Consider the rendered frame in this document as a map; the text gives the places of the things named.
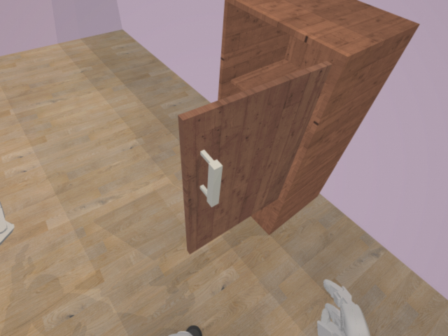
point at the robot left hand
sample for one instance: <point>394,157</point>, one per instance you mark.
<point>6,228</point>

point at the handle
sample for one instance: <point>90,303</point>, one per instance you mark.
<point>214,179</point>

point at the robot right hand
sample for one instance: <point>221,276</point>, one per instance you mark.
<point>348,321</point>

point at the cupboard door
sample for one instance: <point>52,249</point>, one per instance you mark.
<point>255,135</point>

